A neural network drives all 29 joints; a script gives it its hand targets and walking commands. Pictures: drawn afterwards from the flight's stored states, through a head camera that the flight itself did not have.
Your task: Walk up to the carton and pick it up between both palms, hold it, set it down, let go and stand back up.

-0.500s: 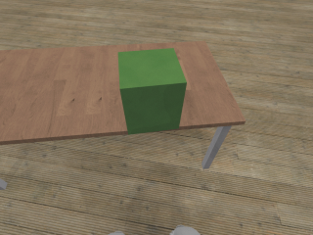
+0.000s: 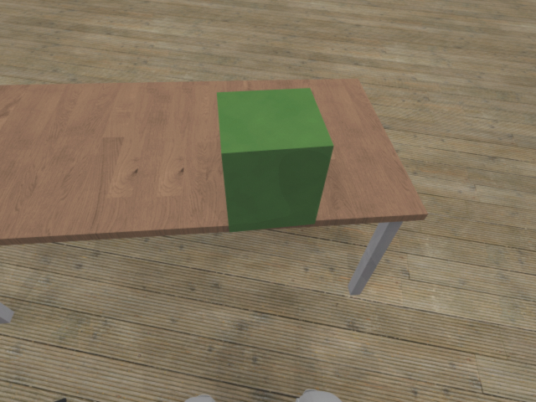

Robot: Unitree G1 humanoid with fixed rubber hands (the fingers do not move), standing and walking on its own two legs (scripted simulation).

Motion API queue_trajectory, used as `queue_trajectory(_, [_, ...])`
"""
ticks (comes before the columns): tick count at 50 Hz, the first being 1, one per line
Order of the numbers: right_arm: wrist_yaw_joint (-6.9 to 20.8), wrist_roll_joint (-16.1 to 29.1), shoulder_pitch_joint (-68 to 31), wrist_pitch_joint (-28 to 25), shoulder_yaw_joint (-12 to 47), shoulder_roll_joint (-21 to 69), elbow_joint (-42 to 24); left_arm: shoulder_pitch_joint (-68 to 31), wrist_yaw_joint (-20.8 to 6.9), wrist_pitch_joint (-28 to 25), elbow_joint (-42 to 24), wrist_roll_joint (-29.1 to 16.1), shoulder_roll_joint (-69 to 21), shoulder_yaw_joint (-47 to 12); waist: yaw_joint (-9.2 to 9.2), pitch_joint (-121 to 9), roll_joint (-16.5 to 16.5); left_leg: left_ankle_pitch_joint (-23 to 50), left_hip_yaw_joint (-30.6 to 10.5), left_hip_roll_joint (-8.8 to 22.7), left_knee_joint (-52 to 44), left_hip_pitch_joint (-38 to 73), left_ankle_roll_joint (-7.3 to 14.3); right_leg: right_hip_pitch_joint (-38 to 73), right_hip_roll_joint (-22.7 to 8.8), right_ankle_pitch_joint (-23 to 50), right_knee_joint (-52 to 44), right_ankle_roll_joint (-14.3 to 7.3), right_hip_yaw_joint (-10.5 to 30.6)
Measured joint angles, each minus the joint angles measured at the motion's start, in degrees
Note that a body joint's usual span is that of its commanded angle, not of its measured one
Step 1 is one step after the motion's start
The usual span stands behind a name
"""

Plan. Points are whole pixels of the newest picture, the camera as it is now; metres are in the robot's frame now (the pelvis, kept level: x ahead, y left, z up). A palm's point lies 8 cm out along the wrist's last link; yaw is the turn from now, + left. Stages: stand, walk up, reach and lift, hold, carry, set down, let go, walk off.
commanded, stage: walk up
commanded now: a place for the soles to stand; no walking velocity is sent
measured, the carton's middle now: (268, 162) +0.63 -0.01 -0.05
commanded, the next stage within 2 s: none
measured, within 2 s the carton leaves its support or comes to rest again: neither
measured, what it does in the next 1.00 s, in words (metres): walks ahead: right foot, then left foot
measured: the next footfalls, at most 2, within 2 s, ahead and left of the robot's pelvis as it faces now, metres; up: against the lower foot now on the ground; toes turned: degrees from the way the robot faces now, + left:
right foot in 0.28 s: +0.17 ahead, -0.11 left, +0.00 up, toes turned -2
left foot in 0.72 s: +0.28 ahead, +0.13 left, +0.00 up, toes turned +0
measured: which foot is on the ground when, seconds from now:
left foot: down 0.00-0.30, up 0.32-0.70, down 0.72-1.00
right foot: down 0.00-0.04, up 0.06-0.26, down 0.28-0.72, up 0.74-0.96, down 0.98-1.00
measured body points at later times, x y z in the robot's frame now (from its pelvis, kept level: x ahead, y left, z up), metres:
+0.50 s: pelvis +0.10 -0.04 +0.02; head +0.11 -0.05 +0.47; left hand +0.17 +0.29 -0.07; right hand +0.17 -0.36 -0.10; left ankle +0.15 +0.14 -0.63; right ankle +0.13 -0.11 -0.69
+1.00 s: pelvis +0.20 -0.03 +0.00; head +0.23 -0.03 +0.45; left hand +0.28 +0.31 -0.10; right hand +0.28 -0.36 -0.10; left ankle +0.26 +0.13 -0.69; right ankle +0.25 -0.13 -0.70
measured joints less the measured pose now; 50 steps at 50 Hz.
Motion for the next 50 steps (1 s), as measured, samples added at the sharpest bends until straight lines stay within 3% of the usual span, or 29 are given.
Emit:
queue_trajectory(5, [0.47,0.0,3.31,-1.76,-0.03,-0.01,0.04,-0.35,-0.05,0.31,0.0,0.0,1.5,0.4,-0.05,0.02,0.08,1.38,-0.04,-0.27,-0.94,1.76,0.63,-1.2,0.1,-6.46,5.84,0.0,0.0])
queue_trajectory(11, [0.09,0.0,5.87,-0.77,-0.02,-0.1,0.0,-0.99,-0.68,-0.06,-0.02,0.0,4.01,0.48,0.0,-0.02,-0.97,1.05,-0.08,-0.18,-4.23,6.94,0.69,-3.19,-0.1,-4.67,6.13,0.0,0.07])
queue_trajectory(14, [0.22,0.0,5.79,-0.84,-0.02,-0.1,0.01,-0.99,-0.7,-0.94,-0.04,-0.01,4.31,0.92,0.03,-0.03,-1.0,-0.16,-0.58,-0.15,-3.94,7.88,-0.31,-1.75,-0.13,1.75,-1.39,0.0,0.06])
queue_trajectory(15, [0.23,0.0,5.57,-0.61,-0.03,-0.1,0.06,-0.99,-0.44,-1.52,-0.04,-0.01,4.02,1.21,0.07,0.09,-0.49,0.03,-0.87,0.23,-1.39,6.76,-0.13,-1.51,0.05,5.36,-1.92,-0.08,-0.59])
queue_trajectory(19, [0.14,0.0,3.31,0.21,-0.03,0.03,0.0,0.83,0.44,-2.36,0.0,0.0,1.42,1.5,0.07,0.07,0.86,1.52,-1.39,-1.07,13.87,-1.64,0.01,0.51,0.48,4.22,-3.3,-1.08,-1.89])
queue_trajectory(26, [0.78,0.0,2.09,0.38,-0.02,0.01,0.02,2.98,0.96,-2.36,-0.01,0.0,-2.41,1.5,0.03,0.01,1.58,8.91,-1.45,-1.06,14.52,-9.0,0.01,6.78,0.65,3.53,-8.2,-1.32,-2.14])
queue_trajectory(35, [0.82,0.01,2.27,-0.82,-0.03,-0.07,-0.06,3.0,-0.15,-1.29,0.01,0.01,-1.68,1.28,-0.04,-0.1,1.68,10.06,-0.86,-0.9,-3.97,-3.57,0.01,11.91,1.47,-1.18,-8.19,-1.02,-2.46])
queue_trajectory(36, [0.43,0.01,2.52,-1.54,-0.05,-0.31,-0.06,3.0,-0.15,-1.01,0.02,0.01,-1.32,1.11,-0.08,-0.09,1.78,9.31,-0.87,-0.89,-7.01,-1.0,0.08,11.75,1.48,-2.62,-6.32,-0.96,-2.43])
queue_trajectory(41, [-0.42,0.0,2.58,-1.74,-0.03,0.58,-0.01,1.23,0.84,0.13,-0.03,0.01,0.23,0.72,-0.02,1.11,-0.33,9.97,-0.36,-1.7,-4.93,-0.16,-0.83,4.37,1.99,-5.92,9.46,-0.95,0.5])
queue_trajectory(46, [-1.31,0.0,2.58,-1.69,-0.02,0.59,0.0,1.14,1.11,0.46,-0.05,0.0,1.31,0.69,0.03,1.07,-0.8,8.85,-0.55,-1.58,-5.04,0.15,-1.02,-1.32,0.43,-4.41,7.94,-0.95,0.58])
queue_trajectory(50, [-1.44,0.0,1.82,-0.02,-0.03,0.62,0.05,1.15,2.08,0.14,-0.05,0.0,0.89,0.76,0.04,1.31,-0.45,8.0,-1.19,-1.39,-3.23,-0.92,-1.66,0.27,0.1,3.08,-2.8,-0.39,0.36])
